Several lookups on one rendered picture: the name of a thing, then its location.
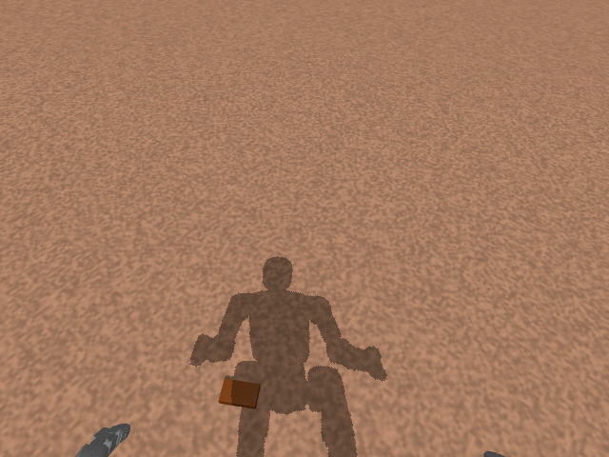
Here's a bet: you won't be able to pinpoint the small box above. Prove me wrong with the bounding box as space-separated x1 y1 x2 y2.
219 378 261 409

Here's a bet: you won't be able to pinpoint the left robot hand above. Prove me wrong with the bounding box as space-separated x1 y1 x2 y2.
75 424 130 457

